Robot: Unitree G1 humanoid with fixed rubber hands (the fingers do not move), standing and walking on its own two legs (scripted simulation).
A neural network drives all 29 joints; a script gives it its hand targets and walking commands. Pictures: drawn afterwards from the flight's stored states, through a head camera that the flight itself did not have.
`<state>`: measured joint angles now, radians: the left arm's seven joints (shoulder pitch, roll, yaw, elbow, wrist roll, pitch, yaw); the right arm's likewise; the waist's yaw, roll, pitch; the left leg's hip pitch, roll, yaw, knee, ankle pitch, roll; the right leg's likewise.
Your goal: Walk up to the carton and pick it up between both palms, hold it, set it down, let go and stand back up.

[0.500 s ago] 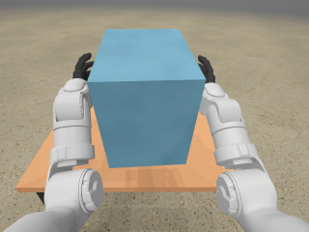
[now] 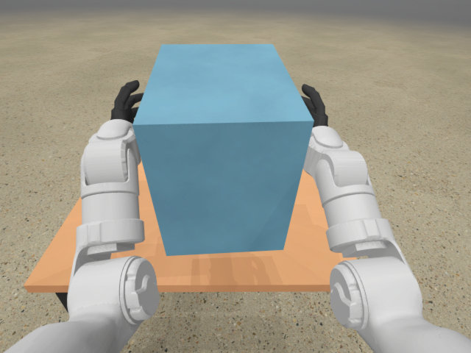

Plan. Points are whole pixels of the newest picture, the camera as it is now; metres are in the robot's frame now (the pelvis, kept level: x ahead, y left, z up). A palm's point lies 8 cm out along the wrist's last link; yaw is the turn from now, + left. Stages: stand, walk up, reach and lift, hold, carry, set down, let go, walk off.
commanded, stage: hold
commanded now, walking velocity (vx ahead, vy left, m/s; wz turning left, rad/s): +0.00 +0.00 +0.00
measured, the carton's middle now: (221, 145) +0.41 +0.00 +0.22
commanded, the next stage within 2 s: set down in 0.40 s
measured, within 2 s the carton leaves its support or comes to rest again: neither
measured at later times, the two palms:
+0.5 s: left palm (125, 129) +0.37 +0.15 +0.27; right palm (314, 132) +0.37 -0.14 +0.27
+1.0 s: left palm (127, 124) +0.41 +0.16 +0.26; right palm (302, 134) +0.40 -0.14 +0.25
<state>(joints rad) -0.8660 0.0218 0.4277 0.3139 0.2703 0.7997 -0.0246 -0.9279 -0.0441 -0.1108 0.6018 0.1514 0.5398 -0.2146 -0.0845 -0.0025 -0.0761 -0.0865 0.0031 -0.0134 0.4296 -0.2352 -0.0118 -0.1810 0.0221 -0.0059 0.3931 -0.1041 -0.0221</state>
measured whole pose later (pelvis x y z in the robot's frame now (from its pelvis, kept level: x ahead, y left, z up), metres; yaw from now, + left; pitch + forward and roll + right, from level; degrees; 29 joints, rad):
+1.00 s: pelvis +0.01 +0.00 +0.00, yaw +0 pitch -7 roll +0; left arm -0.89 0.02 0.43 0.39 0.37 0.54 -0.08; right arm -0.90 0.04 -0.27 0.72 0.07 0.17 -0.15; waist -0.08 -0.07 0.00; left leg -0.03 0.00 -0.01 0.40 -0.24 -0.01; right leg -0.14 0.02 -0.01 0.39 -0.13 -0.02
